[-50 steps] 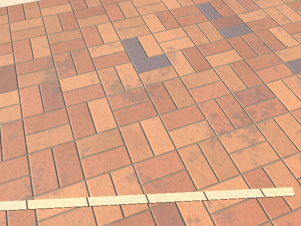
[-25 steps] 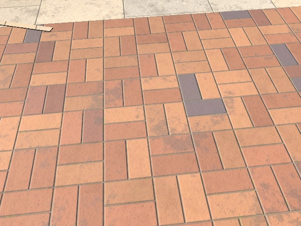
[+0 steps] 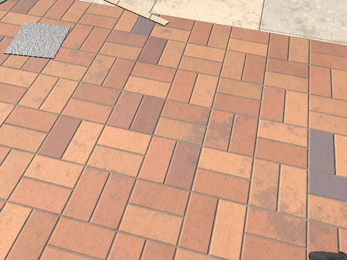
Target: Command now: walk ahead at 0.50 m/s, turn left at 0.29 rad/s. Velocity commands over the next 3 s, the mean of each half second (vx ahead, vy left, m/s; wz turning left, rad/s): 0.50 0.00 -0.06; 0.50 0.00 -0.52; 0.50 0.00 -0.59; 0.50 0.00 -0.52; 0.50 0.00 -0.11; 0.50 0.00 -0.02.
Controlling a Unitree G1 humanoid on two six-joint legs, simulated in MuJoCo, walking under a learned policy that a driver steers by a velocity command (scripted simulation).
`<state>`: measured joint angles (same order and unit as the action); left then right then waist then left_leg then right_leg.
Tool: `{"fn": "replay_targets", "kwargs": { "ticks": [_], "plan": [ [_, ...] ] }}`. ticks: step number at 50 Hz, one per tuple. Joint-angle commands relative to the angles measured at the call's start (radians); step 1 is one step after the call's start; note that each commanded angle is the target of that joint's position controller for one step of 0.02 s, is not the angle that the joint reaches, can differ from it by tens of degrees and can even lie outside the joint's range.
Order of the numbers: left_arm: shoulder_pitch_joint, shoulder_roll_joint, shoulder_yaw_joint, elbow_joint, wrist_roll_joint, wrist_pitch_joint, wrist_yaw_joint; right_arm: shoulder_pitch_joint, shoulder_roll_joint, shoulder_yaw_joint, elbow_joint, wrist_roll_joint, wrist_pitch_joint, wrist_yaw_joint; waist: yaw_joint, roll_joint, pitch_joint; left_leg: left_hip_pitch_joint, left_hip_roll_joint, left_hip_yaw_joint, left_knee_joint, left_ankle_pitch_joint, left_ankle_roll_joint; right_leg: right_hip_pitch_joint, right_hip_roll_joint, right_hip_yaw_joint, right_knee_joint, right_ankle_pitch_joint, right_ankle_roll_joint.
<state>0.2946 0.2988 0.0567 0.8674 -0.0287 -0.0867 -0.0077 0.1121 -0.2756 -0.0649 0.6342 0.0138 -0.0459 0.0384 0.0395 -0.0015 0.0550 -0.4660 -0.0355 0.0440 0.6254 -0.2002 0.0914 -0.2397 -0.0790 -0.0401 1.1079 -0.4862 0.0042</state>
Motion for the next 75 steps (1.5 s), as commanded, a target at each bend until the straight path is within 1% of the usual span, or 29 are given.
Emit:
{"fn": "replay_targets", "kwargs": {
  "ticks": [1,3,6,13,19,22,24,25,26,27,28,29,30,34,39,44,47,48,49,50,51,52,53,56,63,70,73,74,75],
  "plan": [
    [-0.096,0.123,0.017,-0.116,-0.001,-0.047,0.001,0.182,-0.140,-0.042,0.000,-0.002,-0.018,-0.007,-0.097,0.030,-0.170,0.528,0.301,-0.442,-0.317,0.173,0.197,-0.514,-0.055,0.088,0.150,0.109,-0.023],
    [-0.044,0.117,0.024,-0.097,0.015,-0.021,0.002,0.114,-0.097,-0.027,-0.009,-0.015,-0.026,-0.006,-0.030,0.065,-0.128,0.351,0.246,-0.337,-0.380,0.250,0.175,-0.384,-0.088,0.097,0.072,0.186,-0.013],
    [-0.039,0.079,0.020,-0.093,0.025,0.008,0.007,0.127,-0.119,-0.032,0.019,-0.013,-0.047,-0.012,-0.012,0.051,-0.095,0.282,0.230,-0.253,-0.446,0.318,0.185,-0.383,-0.085,0.084,-0.015,0.277,0.017],
    [-0.222,0.034,0.001,-0.137,0.012,0.002,-0.014,0.203,-0.137,-0.029,0.089,-0.019,-0.047,-0.037,-0.088,0.060,-0.017,0.356,0.209,-0.096,-0.493,0.258,0.113,-0.442,-0.046,0.061,-0.392,0.632,0.012],
    [-0.330,0.034,-0.006,-0.205,0.005,-0.003,-0.053,0.253,-0.153,-0.038,0.151,-0.012,-0.031,-0.045,-0.125,0.049,0.031,0.566,0.291,-0.038,-0.429,0.352,0.087,-0.521,0.003,0.056,-0.522,0.524,-0.048],
    [-0.257,0.066,0.009,-0.211,0.013,-0.001,-0.065,0.213,-0.185,-0.045,0.144,-0.010,-0.014,-0.059,-0.071,0.093,-0.046,0.607,0.288,0.012,-0.270,0.784,0.045,-0.370,0.076,-0.024,-0.524,0.382,-0.097],
    [-0.015,0.148,0.054,-0.163,0.015,0.006,-0.053,0.189,-0.191,-0.042,0.131,-0.008,0.001,-0.074,0.061,0.075,-0.189,0.499,0.229,0.076,0.082,0.927,-0.009,-0.010,0.143,-0.041,-0.573,0.415,-0.154],
    [0.131,0.237,0.078,-0.146,0.015,0.014,-0.034,0.218,-0.147,-0.021,0.105,-0.032,-0.009,-0.079,0.097,-0.076,-0.307,0.248,0.167,0.094,0.415,0.548,-0.050,0.297,-0.049,0.247,-0.570,0.482,-0.230],
    [0.108,0.264,0.079,-0.161,0.005,0.009,-0.037,0.311,-0.032,0.016,0.080,-0.036,-0.041,-0.056,0.005,-0.307,-0.421,-0.172,-0.068,-0.030,0.763,-0.330,-0.118,0.616,-0.266,0.828,-0.722,0.326,-0.443],
    [0.119,0.185,0.059,-0.163,0.004,0.011,-0.036,0.235,-0.135,-0.002,0.078,-0.009,-0.078,-0.035,0.070,-0.173,-0.432,-0.280,0.000,-0.194,0.815,-0.323,-0.089,0.637,-0.241,0.825,-0.786,0.204,-0.396],
    [0.086,0.147,0.050,-0.171,0.011,0.012,-0.030,0.139,-0.152,-0.005,0.045,0.022,-0.096,-0.025,0.074,-0.118,-0.295,-0.322,0.043,-0.174,0.781,-0.254,-0.071,0.523,-0.206,0.670,-0.792,0.224,-0.349],
    [0.027,0.139,0.046,-0.183,0.015,0.011,-0.029,0.097,-0.135,0.001,0.033,0.011,-0.104,-0.029,0.032,0.003,-0.188,-0.302,0.086,-0.157,0.681,-0.193,-0.067,0.356,-0.167,0.565,-0.807,0.326,-0.322],
    [-0.023,0.109,0.037,-0.198,0.017,0.010,-0.026,0.077,-0.146,-0.009,0.032,-0.015,-0.099,-0.038,0.001,0.028,-0.142,-0.246,0.116,-0.149,0.588,-0.160,-0.074,0.239,-0.135,0.491,-0.822,0.433,-0.306],
    [-0.052,0.122,0.039,-0.223,0.021,0.009,-0.009,0.119,-0.109,-0.008,0.025,-0.031,-0.058,-0.045,-0.060,-0.029,-0.096,-0.148,0.132,-0.119,0.422,-0.109,-0.129,0.033,-0.081,0.382,-0.882,0.604,-0.319],
    [0.003,0.151,0.050,-0.207,0.006,0.025,0.015,-0.057,-0.062,0.012,-0.016,-0.029,-0.058,-0.043,0.004,-0.066,-0.069,-0.071,0.072,-0.094,0.056,0.216,-0.165,-0.049,0.005,0.286,-0.865,0.519,-0.242],
    [0.069,0.146,0.051,-0.188,0.000,0.045,0.022,-0.141,-0.103,-0.003,-0.042,-0.007,-0.078,-0.023,0.030,-0.095,-0.075,-0.008,0.027,-0.126,-0.120,0.218,-0.144,0.055,-0.034,0.413,-0.770,0.396,-0.210],
    [0.034,0.129,0.049,-0.200,0.005,0.051,0.023,-0.031,-0.139,-0.027,-0.017,-0.005,-0.093,-0.024,-0.044,-0.131,-0.098,0.149,0.028,-0.114,-0.195,0.145,-0.089,0.077,-0.027,0.467,-0.660,0.412,-0.171],
    [0.025,0.088,0.034,-0.213,0.011,0.047,0.020,0.071,-0.171,-0.042,-0.002,-0.018,-0.098,-0.031,-0.095,-0.110,-0.178,0.332,0.096,-0.159,-0.190,0.133,-0.045,0.025,0.019,0.423,-0.519,0.421,-0.138],
    [0.044,0.024,0.011,-0.233,0.031,0.043,0.019,0.225,-0.231,-0.057,0.011,-0.028,-0.096,-0.041,-0.144,0.033,-0.316,0.589,0.282,-0.348,-0.185,0.086,0.018,-0.113,0.100,0.312,-0.227,0.205,-0.094],
    [0.173,0.008,0.002,-0.266,-0.005,0.033,0.019,0.279,-0.290,-0.072,0.051,-0.032,-0.080,-0.030,-0.072,0.386,-0.379,0.805,0.464,-0.819,-0.287,-0.172,0.168,-0.456,0.182,0.213,0.046,-0.135,-0.049],
    [0.151,0.116,0.023,-0.230,-0.013,0.036,0.022,0.238,-0.185,-0.051,0.026,-0.014,-0.077,-0.027,-0.099,0.228,-0.278,0.736,0.447,-0.812,-0.324,-0.351,0.143,-0.555,0.100,0.238,0.161,-0.072,-0.032],
    [0.047,0.155,0.036,-0.242,-0.004,0.042,0.021,0.203,-0.134,-0.036,0.021,-0.012,-0.070,-0.032,-0.123,0.134,-0.168,0.625,0.402,-0.638,-0.328,-0.300,0.100,-0.572,0.071,0.210,0.184,0.024,-0.025],
    [0.005,0.138,0.036,-0.249,0.005,0.047,0.020,0.161,-0.121,-0.027,0.017,-0.021,-0.065,-0.033,-0.105,0.069,-0.113,0.517,0.357,-0.517,-0.345,-0.164,0.080,-0.536,0.040,0.187,0.167,0.093,-0.017],
    [-0.011,0.090,0.036,-0.266,-0.001,0.056,0.005,0.121,-0.089,-0.017,0.040,-0.026,-0.066,-0.036,-0.063,0.119,-0.053,0.367,0.282,-0.308,-0.412,0.027,0.071,-0.463,-0.016,0.160,0.086,0.178,-0.009],
    [-0.119,0.043,0.021,-0.302,0.006,0.060,-0.011,0.133,-0.150,-0.035,0.101,-0.022,-0.064,-0.041,-0.076,0.071,-0.030,0.401,0.282,-0.065,-0.459,0.271,0.087,-0.511,-0.034,0.122,-0.166,0.409,0.016],
    [-0.294,0.032,0.013,-0.367,0.002,0.050,-0.053,0.198,-0.207,-0.048,0.157,0.005,-0.032,-0.046,-0.122,0.069,0.026,0.518,0.313,0.075,-0.411,0.402,0.040,-0.436,0.008,0.008,-0.443,0.430,-0.047],
    [-0.171,0.095,0.047,-0.354,0.011,0.060,-0.053,0.184,-0.253,-0.063,0.156,0.018,-0.014,-0.056,-0.025,0.112,-0.070,0.553,0.308,0.137,-0.163,0.883,0.008,-0.215,0.109,-0.071,-0.479,0.289,-0.117],
    [-0.008,0.141,0.076,-0.313,0.009,0.064,-0.044,0.170,-0.244,-0.059,0.151,0.022,-0.009,-0.060,0.067,0.089,-0.153,0.477,0.277,0.166,0.039,0.896,-0.019,0.014,0.149,-0.077,-0.548,0.357,-0.156],
    [0.157,0.215,0.108,-0.274,0.005,0.075,-0.022,0.186,-0.198,-0.040,0.134,-0.001,-0.015,-0.063,0.134,-0.009,-0.245,0.227,0.238,0.163,0.340,0.586,-0.061,0.332,0.056,0.099,-0.560,0.379,-0.211]
  ]
}}
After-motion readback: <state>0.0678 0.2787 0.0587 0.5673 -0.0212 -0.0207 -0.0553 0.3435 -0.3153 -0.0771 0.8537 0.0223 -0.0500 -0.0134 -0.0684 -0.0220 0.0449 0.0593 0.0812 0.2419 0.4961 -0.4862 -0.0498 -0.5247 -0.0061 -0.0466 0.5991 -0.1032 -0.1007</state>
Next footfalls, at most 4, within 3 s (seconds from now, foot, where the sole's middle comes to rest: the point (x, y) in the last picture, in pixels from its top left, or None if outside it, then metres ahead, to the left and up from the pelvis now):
0.48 right None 0.44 -0.15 -0.76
0.96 left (187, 184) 0.74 -0.01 -0.76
1.50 right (275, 167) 0.84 -0.39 -0.76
1.98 left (280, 109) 1.18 -0.46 -0.76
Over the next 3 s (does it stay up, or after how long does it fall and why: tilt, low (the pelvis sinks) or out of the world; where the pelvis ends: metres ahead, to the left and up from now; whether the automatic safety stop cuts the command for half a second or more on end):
stays up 1.29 -0.86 0.01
